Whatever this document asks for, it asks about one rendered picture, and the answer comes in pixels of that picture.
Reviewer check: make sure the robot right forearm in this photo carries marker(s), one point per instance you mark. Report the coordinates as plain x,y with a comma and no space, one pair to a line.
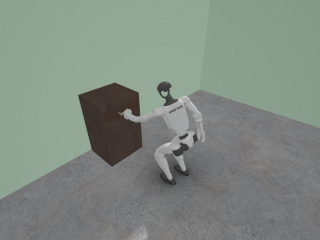
199,124

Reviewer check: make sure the robot left shin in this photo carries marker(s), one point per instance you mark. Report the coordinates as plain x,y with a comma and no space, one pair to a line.
162,162

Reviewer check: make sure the cabinet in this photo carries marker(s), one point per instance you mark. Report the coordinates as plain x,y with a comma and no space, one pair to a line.
118,139

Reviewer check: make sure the left robot upper arm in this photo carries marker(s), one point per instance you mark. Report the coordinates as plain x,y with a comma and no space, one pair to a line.
156,113

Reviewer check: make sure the drawer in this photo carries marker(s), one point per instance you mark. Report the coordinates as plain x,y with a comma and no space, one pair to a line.
113,114

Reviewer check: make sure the robot left forearm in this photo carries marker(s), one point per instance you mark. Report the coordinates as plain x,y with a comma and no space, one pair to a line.
137,119

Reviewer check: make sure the left robot hand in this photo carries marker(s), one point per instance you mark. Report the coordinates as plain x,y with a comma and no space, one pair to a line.
127,112

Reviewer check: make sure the right robot upper arm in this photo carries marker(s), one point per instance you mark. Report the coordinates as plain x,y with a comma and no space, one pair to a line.
191,107

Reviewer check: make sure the right robot hand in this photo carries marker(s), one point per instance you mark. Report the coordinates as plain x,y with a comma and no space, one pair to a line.
199,134

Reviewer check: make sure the right robot thigh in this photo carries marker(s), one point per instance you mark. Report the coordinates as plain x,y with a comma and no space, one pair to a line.
175,140

